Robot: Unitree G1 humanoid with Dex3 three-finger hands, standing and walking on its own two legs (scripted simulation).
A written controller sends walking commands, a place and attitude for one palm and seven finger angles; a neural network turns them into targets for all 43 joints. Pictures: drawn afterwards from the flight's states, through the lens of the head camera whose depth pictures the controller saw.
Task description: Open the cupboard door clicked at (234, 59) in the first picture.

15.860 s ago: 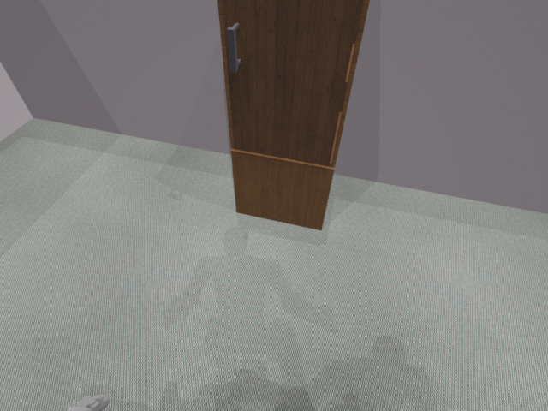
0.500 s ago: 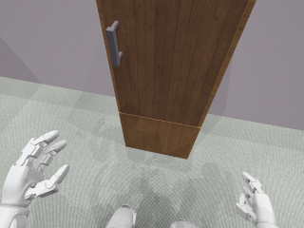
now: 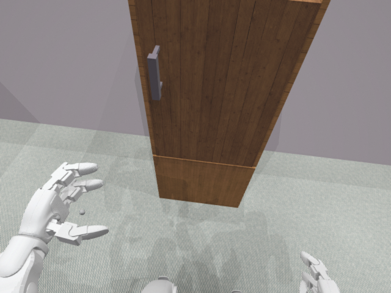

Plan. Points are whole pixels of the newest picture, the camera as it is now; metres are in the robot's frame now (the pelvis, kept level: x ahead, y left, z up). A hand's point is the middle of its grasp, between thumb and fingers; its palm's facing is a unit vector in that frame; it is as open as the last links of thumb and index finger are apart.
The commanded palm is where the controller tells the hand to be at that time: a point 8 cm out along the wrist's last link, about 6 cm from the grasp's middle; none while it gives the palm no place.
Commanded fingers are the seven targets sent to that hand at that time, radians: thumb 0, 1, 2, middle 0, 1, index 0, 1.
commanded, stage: raise the hand with hooked fingers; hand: left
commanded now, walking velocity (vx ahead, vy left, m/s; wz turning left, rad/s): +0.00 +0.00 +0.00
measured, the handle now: (156, 73) +0.60 +0.14 +0.11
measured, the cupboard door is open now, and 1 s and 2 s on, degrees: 0 0 0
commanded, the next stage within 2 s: move the hooked fingers beside the handle in 1.08 s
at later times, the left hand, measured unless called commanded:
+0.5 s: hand (55, 169) +0.30 +0.27 +0.12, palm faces -0.02 -1.00 -0.04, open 13.9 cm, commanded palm +0.27 +0.31 +0.13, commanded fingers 0.00 -0.50 0.30 -0.30 -1.20 -0.30 -1.20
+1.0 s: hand (79, 162) +0.31 +0.23 +0.13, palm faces -0.02 -1.00 -0.03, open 14.0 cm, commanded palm +0.28 +0.28 +0.13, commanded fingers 0.00 -0.50 0.30 -0.30 -1.20 -0.30 -1.20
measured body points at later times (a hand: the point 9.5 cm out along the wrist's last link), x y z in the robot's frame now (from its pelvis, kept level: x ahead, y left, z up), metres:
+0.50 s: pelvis +0.02 -0.01 +0.02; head +0.04 +0.01 +0.47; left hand +0.29 +0.32 +0.12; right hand +0.20 -0.24 -0.04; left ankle +0.05 +0.08 -0.69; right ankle +0.02 -0.14 -0.69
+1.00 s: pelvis +0.02 -0.04 +0.03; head +0.04 -0.05 +0.48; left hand +0.30 +0.28 +0.13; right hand +0.18 -0.30 -0.05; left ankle +0.05 +0.08 -0.69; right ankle +0.02 -0.14 -0.69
